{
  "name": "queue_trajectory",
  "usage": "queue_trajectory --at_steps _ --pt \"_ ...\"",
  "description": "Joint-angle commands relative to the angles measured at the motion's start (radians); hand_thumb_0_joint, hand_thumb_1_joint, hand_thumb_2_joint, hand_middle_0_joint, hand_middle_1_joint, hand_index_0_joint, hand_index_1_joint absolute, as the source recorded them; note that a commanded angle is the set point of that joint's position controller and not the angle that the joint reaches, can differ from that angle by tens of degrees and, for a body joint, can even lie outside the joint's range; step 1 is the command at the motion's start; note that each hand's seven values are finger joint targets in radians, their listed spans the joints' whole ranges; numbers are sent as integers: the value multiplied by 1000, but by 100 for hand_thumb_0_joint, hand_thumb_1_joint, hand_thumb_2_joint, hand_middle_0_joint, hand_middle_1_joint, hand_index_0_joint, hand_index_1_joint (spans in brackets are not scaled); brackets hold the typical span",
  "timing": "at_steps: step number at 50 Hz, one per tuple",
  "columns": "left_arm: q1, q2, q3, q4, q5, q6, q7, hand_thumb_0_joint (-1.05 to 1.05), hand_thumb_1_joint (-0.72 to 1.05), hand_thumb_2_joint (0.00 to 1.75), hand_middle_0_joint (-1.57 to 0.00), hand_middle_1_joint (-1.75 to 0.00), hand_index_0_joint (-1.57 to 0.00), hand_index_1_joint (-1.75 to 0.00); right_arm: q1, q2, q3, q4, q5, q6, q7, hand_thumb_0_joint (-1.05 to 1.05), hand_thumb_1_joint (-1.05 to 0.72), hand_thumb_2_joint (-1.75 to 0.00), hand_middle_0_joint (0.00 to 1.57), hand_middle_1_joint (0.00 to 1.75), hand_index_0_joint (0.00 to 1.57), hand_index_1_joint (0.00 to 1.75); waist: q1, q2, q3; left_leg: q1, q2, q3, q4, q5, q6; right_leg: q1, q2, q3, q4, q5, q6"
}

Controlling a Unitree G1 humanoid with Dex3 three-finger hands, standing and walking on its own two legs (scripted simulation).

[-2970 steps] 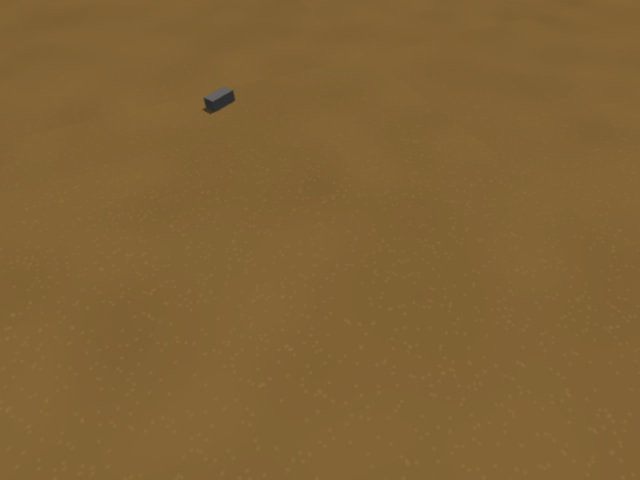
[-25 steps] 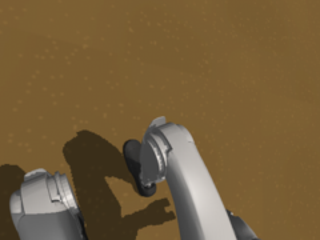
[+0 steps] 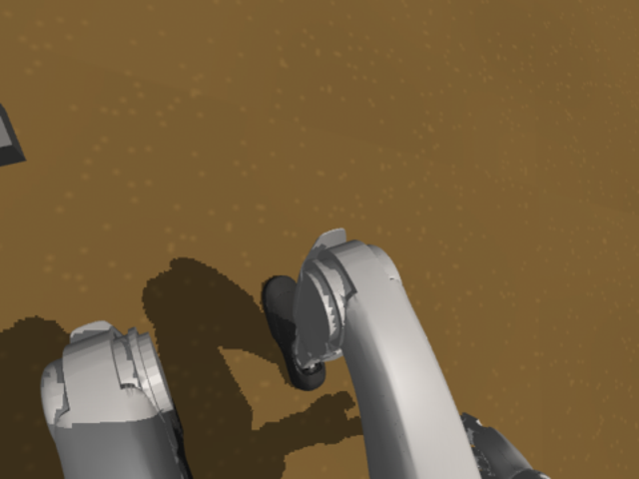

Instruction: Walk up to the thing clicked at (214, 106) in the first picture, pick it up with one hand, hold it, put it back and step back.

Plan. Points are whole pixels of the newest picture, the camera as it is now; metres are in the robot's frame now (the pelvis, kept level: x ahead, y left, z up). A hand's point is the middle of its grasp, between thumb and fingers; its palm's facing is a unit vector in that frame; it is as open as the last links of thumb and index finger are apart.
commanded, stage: approach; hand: left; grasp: from above
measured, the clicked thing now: out of the picture +0.59 +0.29 -0.31
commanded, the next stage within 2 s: close in in 0.10 s
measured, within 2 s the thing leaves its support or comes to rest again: neither
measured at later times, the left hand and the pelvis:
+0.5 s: hand out of the picture +0.54 +0.28 -0.15, palm faces -0.53 -0.06 -0.85, open 13.5 cm; pelvis +0.00 +0.00 +0.01, yaw +2 degrees
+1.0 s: hand out of the picture +0.55 +0.27 -0.22, palm faces -0.43 -0.07 -0.90, open 13.5 cm; pelvis +0.01 -0.01 -0.01, yaw +0 degrees
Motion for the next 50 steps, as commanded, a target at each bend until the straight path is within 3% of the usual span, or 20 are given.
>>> queue_trajectory --at_steps 1,3,6,8,11,15,18,22,24,25,27,31,32,37,38,41,44,45,47,50 --pt "-407 106 13 -264 5 -94 45 0 -35 82 -18 -98 -21 -94 254 -297 -101 21 -7 13 -18 0 -91 -90 20 30 20 30 -102 412 -687 456 36 -11 -327 202 -45 408 36 -112 -110 15 -82" --pt "-444 156 42 -312 44 -116 95 0 -38 83 -17 -98 -20 -95 250 -300 -107 16 -14 4 -18 0 -91 -90 20 30 20 30 -83 487 -718 519 30 -14 -333 214 -57 391 31 -112 -96 23 -87" --pt "-535 245 108 -399 112 -103 195 0 -41 86 -14 -99 -16 -96 234 -297 -129 16 -16 -10 -15 0 -91 -90 20 30 20 30 -38 679 -860 693 30 -12 -354 274 -80 353 21 -96 -60 67 -90" --pt "-553 202 107 -389 117 -73 235 0 -42 87 -14 -97 -16 -95 222 -271 -143 25 -2 -18 -9 0 -91 -90 20 30 20 30 -43 738 -926 753 36 4 -375 287 -80 335 26 -86 -51 78 -84" --pt "-431 123 68 -149 137 -3 252 0 -42 86 -15 -93 -16 -91 216 -252 -141 48 11 -23 1 0 -91 -90 20 30 20 30 -61 627 -759 569 25 35 -368 238 -56 291 30 -84 -82 54 -84" --pt "-320 45 9 -20 110 68 197 0 -39 85 -18 -91 -19 -89 222 -256 -149 64 16 -19 5 0 -90 -90 20 30 20 30 -71 451 -695 446 20 40 -359 221 -28 318 38 -76 -109 41 -81" --pt "-274 23 -9 7 54 88 120 0 -38 84 -12 -103 -16 -98 240 -267 -141 59 16 -9 3 0 -90 -90 20 30 20 30 -62 370 -702 386 26 37 -369 231 -15 403 37 -70 -113 55 -76" --pt "-277 11 -28 -26 -22 65 34 0 -43 89 -10 -105 -13 -102 237 -274 -118 40 17 0 -15 0 -90 -90 20 30 20 30 -87 243 -604 266 23 47 -355 168 4 483 39 -63 -143 8 -73" --pt "-257 5 -31 -19 -36 33 20 0 -42 89 -12 -101 -15 -99 229 -279 -106 31 13 -1 -24 0 -90 -90 20 30 20 30 -100 185 -564 226 19 51 -332 137 6 481 38 -59 -159 -28 -73" --pt "-287 25 -26 -45 -38 4 26 0 -42 89 -13 -101 -15 -99 228 -273 -93 26 8 -2 -26 0 -90 -90 20 30 20 30 -106 175 -606 224 18 51 -324 128 5 512 39 -62 -159 -35 -69" --pt "-311 100 0 -87 -23 -55 51 0 -43 89 -13 -101 -15 -99 223 -279 -80 20 5 -5 -32 0 -90 -90 20 30 20 30 -85 223 -673 273 16 49 -300 160 -2 526 37 -61 -140 -10 -69" --pt "-390 310 107 -172 78 -142 178 0 -50 95 -8 -103 -9 -102 219 -293 -67 2 -9 -10 -36 0 -91 -90 20 30 20 30 -35 476 -835 503 23 36 -304 249 -38 509 37 -75 -77 50 -85" --pt "-414 331 128 -186 106 -151 219 0 -53 96 -7 -102 -7 -101 231 -298 -70 -4 -10 -13 -35 0 -91 -90 20 30 20 30 -39 536 -863 547 25 31 -310 275 -47 495 33 -81 -61 72 -86" --pt "-398 205 92 -44 146 -120 356 0 -50 94 -10 -95 -10 -95 200 -278 -78 40 -24 -57 -26 0 -91 -90 20 30 20 30 -109 563 -724 517 31 44 -298 202 -38 389 39 -93 -62 57 -74" --pt "-396 223 91 -34 152 -107 371 0 -48 93 -12 -94 -11 -94 195 -277 -80 56 -21 -65 -24 0 -91 -90 20 30 20 30 -103 558 -713 485 29 49 -297 190 -33 389 48 -96 -67 48 -76" --pt "-415 215 77 -13 154 -58 378 0 -43 91 -18 -88 -17 -89 223 -281 -85 77 -23 -93 -12 0 -90 -90 20 30 20 30 -120 563 -720 491 31 48 -281 241 -31 398 48 -97 -59 79 -77" --pt "-359 149 42 75 110 -18 348 0 -36 84 -18 -91 -20 -90 232 -290 -85 85 -29 -116 7 0 -90 -90 20 30 20 30 -153 465 -666 428 30 43 -256 257 -21 407 50 -107 -62 93 -70" --pt "-380 186 50 52 99 -14 337 0 -35 83 -18 -93 -20 -91 233 -299 -80 90 -26 -119 6 0 -90 -90 20 30 20 30 -145 470 -682 419 32 44 -255 279 -19 432 55 -105 -67 106 -69" --pt "-364 177 30 80 74 -8 303 0 -34 81 -18 -94 -20 -91 238 -301 -73 93 -26 -123 7 0 -90 -90 20 30 20 30 -154 390 -678 349 28 47 -237 266 -7 491 54 -100 -72 111 -62" --pt "-332 222 42 83 69 -9 256 0 -32 79 -19 -94 -22 -91 246 -325 -57 75 -32 -123 6 0 -90 -90 20 30 20 30 -145 379 -663 329 32 47 -229 297 -14 532 46 -99 -71 129 -65"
